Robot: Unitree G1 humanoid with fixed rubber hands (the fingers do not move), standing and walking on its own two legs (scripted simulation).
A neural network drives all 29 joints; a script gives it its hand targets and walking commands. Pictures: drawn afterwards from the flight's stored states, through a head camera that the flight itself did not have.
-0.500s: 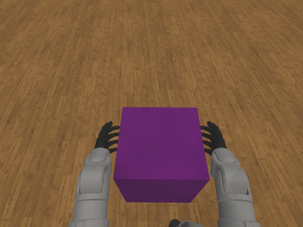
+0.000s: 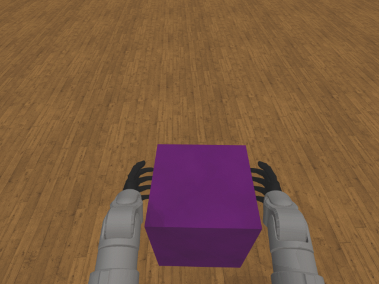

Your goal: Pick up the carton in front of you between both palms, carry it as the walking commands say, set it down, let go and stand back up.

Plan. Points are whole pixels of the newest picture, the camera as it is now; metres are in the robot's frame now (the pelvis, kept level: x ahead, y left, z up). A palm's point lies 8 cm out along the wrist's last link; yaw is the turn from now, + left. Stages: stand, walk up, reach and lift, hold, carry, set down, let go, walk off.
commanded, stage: carry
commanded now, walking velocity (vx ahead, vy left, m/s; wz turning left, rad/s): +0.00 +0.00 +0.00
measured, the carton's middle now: (200, 208) +0.30 +0.00 -0.05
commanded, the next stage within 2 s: hold in 1.80 s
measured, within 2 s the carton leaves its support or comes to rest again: neither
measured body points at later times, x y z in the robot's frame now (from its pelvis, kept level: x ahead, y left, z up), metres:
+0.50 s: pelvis -0.02 +0.01 -0.01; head -0.03 +0.01 +0.44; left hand +0.28 +0.16 +0.02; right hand +0.28 -0.14 +0.02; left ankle -0.10 +0.11 -0.74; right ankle -0.02 -0.10 -0.74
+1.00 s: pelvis -0.06 +0.01 +0.00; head -0.08 +0.01 +0.45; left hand +0.24 +0.16 +0.03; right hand +0.24 -0.14 +0.03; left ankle -0.10 +0.11 -0.74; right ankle -0.02 -0.10 -0.74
